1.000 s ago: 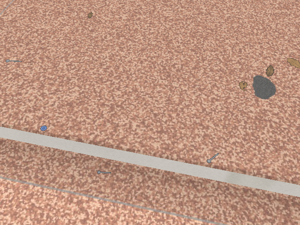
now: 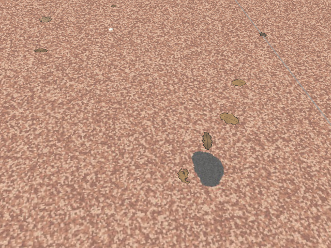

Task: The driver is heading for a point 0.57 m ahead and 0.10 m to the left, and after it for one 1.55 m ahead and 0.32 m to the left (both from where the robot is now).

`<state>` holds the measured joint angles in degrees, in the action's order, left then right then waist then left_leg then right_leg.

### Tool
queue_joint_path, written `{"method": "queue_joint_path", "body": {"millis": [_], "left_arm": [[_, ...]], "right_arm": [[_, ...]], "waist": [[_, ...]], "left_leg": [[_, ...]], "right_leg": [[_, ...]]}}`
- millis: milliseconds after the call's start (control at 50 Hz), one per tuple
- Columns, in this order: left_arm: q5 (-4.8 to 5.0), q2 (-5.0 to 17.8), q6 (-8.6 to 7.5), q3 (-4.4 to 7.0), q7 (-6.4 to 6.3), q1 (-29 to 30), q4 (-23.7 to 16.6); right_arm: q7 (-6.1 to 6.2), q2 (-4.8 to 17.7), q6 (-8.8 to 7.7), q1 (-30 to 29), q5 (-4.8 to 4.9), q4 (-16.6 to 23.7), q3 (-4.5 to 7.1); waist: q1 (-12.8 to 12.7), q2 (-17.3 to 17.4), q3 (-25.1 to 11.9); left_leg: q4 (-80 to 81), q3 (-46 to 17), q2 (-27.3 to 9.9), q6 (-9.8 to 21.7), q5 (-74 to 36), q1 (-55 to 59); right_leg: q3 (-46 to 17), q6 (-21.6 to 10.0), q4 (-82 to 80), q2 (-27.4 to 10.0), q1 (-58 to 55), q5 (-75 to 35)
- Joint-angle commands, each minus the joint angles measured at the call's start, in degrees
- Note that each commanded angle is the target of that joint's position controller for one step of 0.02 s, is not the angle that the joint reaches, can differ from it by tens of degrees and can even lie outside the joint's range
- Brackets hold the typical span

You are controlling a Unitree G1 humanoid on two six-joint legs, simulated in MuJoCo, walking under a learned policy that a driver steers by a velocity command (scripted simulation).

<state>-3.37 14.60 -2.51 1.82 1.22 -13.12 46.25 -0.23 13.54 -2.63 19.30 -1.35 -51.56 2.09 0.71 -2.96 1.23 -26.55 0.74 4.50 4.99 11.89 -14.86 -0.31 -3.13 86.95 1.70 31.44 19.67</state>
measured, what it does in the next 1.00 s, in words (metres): climbs, turning left: right foot 0.12 m higher, then left foot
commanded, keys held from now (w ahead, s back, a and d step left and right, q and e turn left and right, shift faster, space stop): w+q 0.66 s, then q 0.22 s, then e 0.12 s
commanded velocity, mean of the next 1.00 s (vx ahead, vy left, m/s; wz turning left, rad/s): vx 0.42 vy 0.00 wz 0.47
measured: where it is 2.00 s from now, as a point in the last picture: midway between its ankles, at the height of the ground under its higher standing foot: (142, 227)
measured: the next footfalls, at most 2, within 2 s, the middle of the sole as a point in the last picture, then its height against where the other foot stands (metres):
right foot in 0.32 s outside the picture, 0.12 m higher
left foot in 0.88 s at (109, 219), level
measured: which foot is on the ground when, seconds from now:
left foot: down 0.00-0.34, up 0.36-0.86, down 0.88-1.00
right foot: up 0.00-0.30, down 0.32-0.90, up 0.92-1.00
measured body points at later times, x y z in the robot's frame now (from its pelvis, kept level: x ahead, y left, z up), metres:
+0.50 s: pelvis +0.27 -0.03 +0.07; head +0.29 -0.03 +0.52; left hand +0.30 +0.22 -0.06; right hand +0.44 -0.25 -0.05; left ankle +0.19 +0.11 -0.44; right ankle +0.32 -0.10 -0.62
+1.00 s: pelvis +0.51 +0.08 +0.11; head +0.53 +0.07 +0.56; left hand +0.45 +0.35 -0.01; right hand +0.75 -0.11 +0.00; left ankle +0.53 +0.18 -0.62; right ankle +0.46 -0.10 -0.52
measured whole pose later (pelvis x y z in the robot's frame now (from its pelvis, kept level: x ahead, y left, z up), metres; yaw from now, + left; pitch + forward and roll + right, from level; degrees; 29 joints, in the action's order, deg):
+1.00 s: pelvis +0.51 +0.08 +0.11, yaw +30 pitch +3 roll +1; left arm -3.7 15.4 -5.8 1.6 2.2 -16.0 50.6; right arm -0.4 16.7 -6.9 11.3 -0.4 -50.6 5.2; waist 1.2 0.8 -2.8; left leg -28.0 -0.1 4.6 4.4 7.6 -23.4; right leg 0.9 6.2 68.6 -3.9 21.9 35.1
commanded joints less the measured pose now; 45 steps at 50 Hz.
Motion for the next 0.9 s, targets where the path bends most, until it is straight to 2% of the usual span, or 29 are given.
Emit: {"method": "queue_joint_path", "body": {"millis": [20, 80, 140, 180, 220, 240, 260, 280, 300, 320, 340, 360, 380, 400, 420, 440, 460, 480, 520, 540, 580, 640, 720, 780, 820, 840, 860, 880, 900], "left_arm": [[-0.54, -1.1, 0.31, -1.22, 0.60, 3.4, -7.4], [-0.39, -4.2, 1.02, -3.36, -0.48, 12.8, -13.7], [-0.48, -4.4, 0.94, -4.62, -1.28, 20.7, -19.5], [-0.25, -4.7, 1.18, -5.18, -1.31, 24.0, -22.9], [0.53, -4.2, 1.76, -5.47, -0.78, 23.4, -24.1], [1.55, -5.9, 1.77, -5.73, -0.63, 21.8, -23.4], [2.09, -5.6, 1.81, -5.27, -0.73, 16.5, -21.7], [2.40, -3.4, 1.83, -3.93, -1.04, 10.0, -19.2], [3.03, -1.2, 1.48, -2.53, -1.25, 2.1, -17.1], [2.70, 1.5, 0.29, -1.16, -1.47, -5.7, -15.4], [0.60, 6.5, -0.90, 0.82, -1.75, -11.3, -14.0], [1.34, 11.6, 0.19, 2.36, -1.75, -9.6, -12.6], [0.04, 5.0, -1.00, -1.83, 0.75, -12.4, -11.8], [0.19, 3.2, -1.57, -1.71, 3.03, -5.9, -8.4], [0.11, -1.5, -2.20, -2.16, 4.16, -0.6, -5.5], [0.89, -6.3, -3.10, -2.88, 3.55, 1.7, -2.5], [0.51, -9.8, -4.03, -3.98, 2.54, 3.6, -0.2], [0.32, -11.4, -4.52, -4.48, 1.29, 5.8, 1.1], [-0.22, -7.6, -5.43, -3.31, 0.08, 6.6, 2.3], [-0.51, -6.2, -6.27, -3.27, -0.49, 5.8, 2.5], [-1.82, -3.0, -6.77, -3.01, -1.20, 1.2, 4.0], [-2.41, 2.2, -6.28, -1.87, -0.69, -8.0, 6.8], [-0.69, 5.4, -6.29, -0.52, 0.57, -10.6, 7.7], [0.76, 7.6, -6.57, 0.90, -0.51, -9.9, 6.7], [0.77, 10.3, -5.89, 2.27, -1.84, -9.2, 5.5], [0.47, 11.2, -5.59, 2.78, -2.42, -8.5, 4.8], [0.92, 11.4, -5.16, 3.01, -2.65, -6.8, 3.9], [0.59, 9.1, -4.82, 2.19, -1.96, -8.0, 4.0], [-1.95, 0.3, -4.56, -0.44, -1.00, -17.8, 4.7]], "right_arm": [[0.13, 4.7, -1.39, 6.4, 0.44, -1.5, 0.76], [0.36, 5.2, -2.05, 10.0, 0.25, -2.9, 0.29], [0.88, 4.3, -2.08, 11.5, 0.23, -4.0, -0.30], [2.08, 3.8, -1.55, 13.9, 0.40, -5.4, -0.36], [3.00, 5.1, -0.71, 13.1, 1.06, -4.1, 0.52], [3.02, 4.1, -0.34, 11.0, 0.92, -2.5, 0.36], [2.60, 5.4, -0.21, 8.9, 0.78, -1.5, 0.67], [2.16, 7.5, -0.21, 10.0, 0.72, -0.9, 1.30], [1.77, 9.8, -0.43, 9.9, 0.74, -0.4, 2.15], [0.95, 11.3, -1.32, 6.1, 1.43, 0.8, 3.16], [0.03, 7.0, -2.43, 5.2, 2.85, 3.8, 2.97], [-1.54, 1.3, -2.44, 3.4, 1.08, 9.1, 2.71], [-6.30, 3.1, -3.06, 3.4, -2.67, 3.1, 3.05], [-6.45, 2.8, -3.27, 5.7, -1.91, 1.7, 2.97], [-5.76, 0.0, -3.11, 6.2, -2.39, 2.2, 1.48], [-5.28, -2.5, -3.13, 4.9, -3.36, 3.5, -0.31], [-5.13, -2.4, -2.26, 4.6, -3.77, 4.2, -1.31], [-5.14, -2.5, -1.37, 4.2, -3.32, 4.3, -1.69], [-5.98, 0.6, -1.37, -2.0, -1.21, 6.5, -1.08], [-6.39, 1.9, -1.94, -4.8, -1.72, 7.3, -0.54], [-6.92, 2.8, -3.44, -10.9, -1.76, 9.0, -0.18], [-6.73, 2.2, -4.01, -17.8, -0.46, 10.2, 0.11], [-6.70, 0.5, -2.51, -22.1, -0.04, 10.7, -0.05], [-5.94, 3.2, -2.21, -21.2, -0.19, 10.0, 1.06], [-4.98, 5.7, -2.97, -16.3, 0.04, 7.9, 2.28], [-4.30, 7.4, -3.67, -13.6, 0.38, 6.9, 2.97], [-3.42, 9.2, -4.75, -9.9, 0.87, 5.4, 3.70], [-1.94, 10.4, -5.58, -3.8, 0.55, 3.2, 4.39], [-0.09, 13.1, -5.51, 2.8, -1.67, 1.8, 5.12]], "waist": [[-0.9, 5.5, 1.6], [0.3, 7.2, 1.5], [0.7, 6.1, 2.5], [1.7, 7.3, 2.0], [2.1, 6.5, -0.8], [1.2, 6.9, -3.3], [-1.8, 8.9, -6.0], [-4.0, 9.8, -10.7], [-7.7, 11.2, -15.0], [-12.5, 10.0, -18.9], [-12.9, -0.1, -24.4], [-9.2, -16.7, -23.6], [-10.7, -16.3, -1.3], [-3.8, -9.0, 2.8], [-0.2, 3.7, -1.1], [1.4, 8.1, -3.6], [4.0, 7.5, -5.0], [5.2, 4.9, -5.2], [4.6, 3.3, -4.1], [4.2, 0.9, -4.3], [1.3, -0.3, -6.0], [-2.8, 0.0, -5.0], [-1.7, -0.4, -2.3], [0.4, -2.2, -1.5], [2.6, -3.6, -1.6], [3.5, -4.2, -2.1], [5.2, -3.0, -3.4], [6.8, -0.7, -9.7], [3.0, 11.8, -24.6]], "left_leg": [[11.7, -21.8, -14.0, 10.5, -0.1, 7.3], [13.0, -23.1, -14.0, 11.9, 2.6, 5.7], [15.4, -23.3, -12.0, 10.8, 4.6, 4.1], [16.8, -24.0, -11.6, 10.8, -2.6, 5.9], [24.3, -21.2, -12.6, 11.0, -16.6, 4.4], [24.7, -17.3, -11.8, 10.2, -28.0, 3.0], [20.1, -13.4, -11.2, 8.5, -48.2, 2.3], [11.8, -12.1, -11.5, 7.3, -67.8, 6.5], [1.3, -12.9, -13.0, 6.3, -77.6, 12.0], [-12.3, -12.2, -12.7, 4.7, -75.9, 11.2], [-31.2, -10.8, -7.0, 2.8, -54.8, 0.0], [-50.0, -8.3, 3.0, -0.5, 3.1, -18.4], [-78.2, -26.0, 5.8, 2.1, -8.2, -41.3], [-85.2, -22.7, 3.8, 3.6, -12.5, -43.7], [-87.8, -18.7, 2.2, 5.0, -12.0, -43.1], [-86.6, -16.4, -0.7, 6.3, -12.4, -44.4], [-82.1, -15.0, -4.4, 6.2, -15.5, -44.7], [-78.7, -14.6, -6.6, 5.4, -16.3, -44.6], [-66.7, -10.4, -9.0, 2.6, -12.2, -40.2], [-64.1, -8.1, -9.9, 1.5, -13.2, -37.2], [-55.6, -6.4, -10.1, 0.1, -16.3, -35.6], [-37.8, -5.2, -8.8, -2.4, -16.5, -39.4], [-21.2, -1.2, -7.5, -2.5, -15.1, -33.6], [-12.9, 1.7, -4.6, -3.1, -11.8, -26.3], [-10.1, 2.7, -2.0, -3.5, -9.7, -19.7], [-7.9, 2.8, -0.6, -2.5, -10.6, -16.0], [-0.9, 3.7, 1.0, -0.3, -16.8, -10.0], [0.1, 1.4, 1.0, 4.1, -27.3, 6.9], [-13.3, -13.1, -12.1, 18.9, -61.6, 40.1]], "right_leg": [[1.1, 1.0, 12.2, -3.3, 24.4, 0.5], [3.4, 1.5, 23.0, -4.0, 37.7, 4.2], [4.1, 1.9, 18.2, -5.8, 43.0, 5.4], [4.2, 2.1, 11.2, -6.1, 42.1, 5.8], [5.8, 1.7, -8.4, -6.0, 24.0, 3.2], [8.0, 0.7, -15.1, -3.8, 13.0, 3.3], [9.9, -0.7, -18.2, -0.6, 2.7, 3.8], [10.4, -1.5, -19.4, 2.6, -4.2, 6.9], [7.9, -2.6, -23.7, 3.1, -8.2, 8.0], [2.0, -4.4, -31.8, 1.1, -16.3, 6.7], [-19.5, -8.0, -43.8, -11.0, -26.9, 23.3], [-54.0, -9.8, -69.1, -23.5, -30.4, 30.3], [-62.4, -16.0, -69.6, -19.2, -17.4, 40.1], [-48.6, -15.6, -66.8, -19.6, -10.1, 32.3], [-37.9, -16.5, -64.3, -20.1, -9.0, 19.9], [-29.7, -15.3, -63.2, -19.6, -9.4, 12.4], [-23.6, -12.4, -64.4, -18.0, -9.2, 6.4], [-18.3, -9.4, -66.3, -16.0, -8.7, 2.7], [-5.9, -6.2, -70.0, -13.3, -5.9, -2.9], [-1.7, -5.3, -72.0, -12.3, -5.5, -8.8], [4.9, -2.9, -72.7, -10.8, -9.5, -18.4], [7.7, -3.0, -74.4, -13.6, -26.3, -34.0], [11.6, -2.6, -75.0, -15.9, -33.9, -53.2], [13.8, 0.1, -71.9, -15.7, -37.0, -61.6], [14.8, 2.6, -66.1, -16.3, -37.2, -67.5], [15.0, 3.8, -62.5, -16.5, -37.0, -70.9], [15.6, 5.5, -56.7, -15.3, -35.9, -72.9], [14.2, 7.3, -47.1, -13.8, -28.2, -66.5], [13.8, 13.6, -27.3, -9.4, -5.8, -16.9]]}}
